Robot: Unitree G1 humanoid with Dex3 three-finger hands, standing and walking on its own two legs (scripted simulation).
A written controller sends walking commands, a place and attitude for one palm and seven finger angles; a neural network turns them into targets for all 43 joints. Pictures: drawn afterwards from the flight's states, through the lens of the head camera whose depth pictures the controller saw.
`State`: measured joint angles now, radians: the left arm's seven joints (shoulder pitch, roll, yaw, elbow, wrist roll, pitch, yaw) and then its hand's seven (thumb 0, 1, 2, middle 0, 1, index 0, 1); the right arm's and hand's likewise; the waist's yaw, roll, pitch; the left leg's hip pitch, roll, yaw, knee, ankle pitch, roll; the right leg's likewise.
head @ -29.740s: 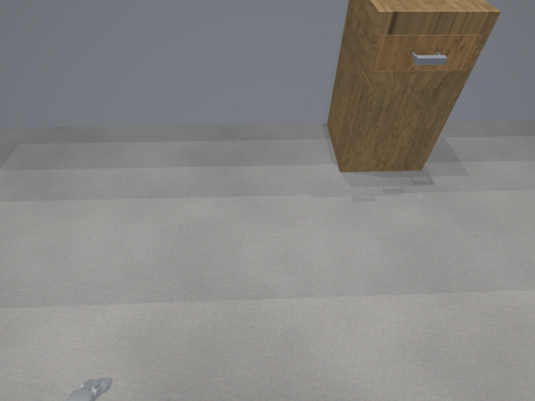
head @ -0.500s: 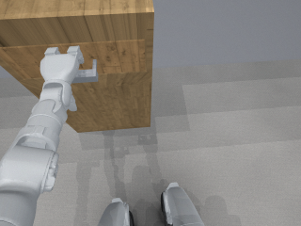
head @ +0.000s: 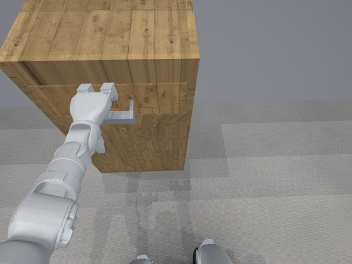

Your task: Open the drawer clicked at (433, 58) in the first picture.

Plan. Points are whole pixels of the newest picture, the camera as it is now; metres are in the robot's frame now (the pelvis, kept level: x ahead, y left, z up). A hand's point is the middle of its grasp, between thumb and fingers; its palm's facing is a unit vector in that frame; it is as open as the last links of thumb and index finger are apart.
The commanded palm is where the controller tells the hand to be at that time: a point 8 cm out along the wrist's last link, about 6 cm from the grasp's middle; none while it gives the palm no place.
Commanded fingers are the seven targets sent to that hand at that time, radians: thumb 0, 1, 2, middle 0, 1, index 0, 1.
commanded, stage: re-aim the fingers above the handle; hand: left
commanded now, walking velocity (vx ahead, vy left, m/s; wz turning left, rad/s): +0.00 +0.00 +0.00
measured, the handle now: (113, 110) +0.52 +0.16 -0.06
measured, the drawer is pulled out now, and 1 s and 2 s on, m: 0.00 0.00 0.00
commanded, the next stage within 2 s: none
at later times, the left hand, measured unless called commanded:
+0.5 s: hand (101, 117) +0.47 +0.17 -0.01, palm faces -0.03 -0.06 -1.00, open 13.8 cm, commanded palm +0.44 +0.19 +0.05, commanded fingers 0.00 -0.50 0.30 -0.30 -1.20 -0.30 -1.20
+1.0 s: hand (106, 109) +0.48 +0.16 +0.01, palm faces +0.06 +0.00 -1.00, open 13.8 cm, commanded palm +0.44 +0.17 +0.05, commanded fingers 0.00 -0.50 0.30 -0.30 -1.20 -0.30 -1.20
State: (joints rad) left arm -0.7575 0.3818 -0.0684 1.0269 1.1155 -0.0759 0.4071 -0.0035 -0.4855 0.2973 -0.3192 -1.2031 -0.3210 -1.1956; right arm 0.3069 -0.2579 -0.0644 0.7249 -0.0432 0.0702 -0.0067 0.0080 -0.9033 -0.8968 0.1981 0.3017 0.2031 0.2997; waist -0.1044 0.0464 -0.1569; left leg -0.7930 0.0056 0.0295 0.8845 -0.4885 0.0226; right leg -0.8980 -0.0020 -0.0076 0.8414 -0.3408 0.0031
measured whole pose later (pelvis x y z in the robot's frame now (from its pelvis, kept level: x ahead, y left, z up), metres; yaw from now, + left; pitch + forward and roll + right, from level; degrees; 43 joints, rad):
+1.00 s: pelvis -0.03 +0.00 -0.01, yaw +0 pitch +23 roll +0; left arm -0.88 0.39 -0.05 1.12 1.15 0.00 0.51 0.00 -0.49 0.30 -0.33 -1.22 -0.32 -1.20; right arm 0.28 -0.27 -0.04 0.74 -0.05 0.07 0.00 0.01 -0.90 -0.90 0.20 0.30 0.20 0.30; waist -0.15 0.05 -0.15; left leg -0.85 0.00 0.05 0.94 -0.48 0.02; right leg -0.97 0.00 0.01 0.89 -0.32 0.00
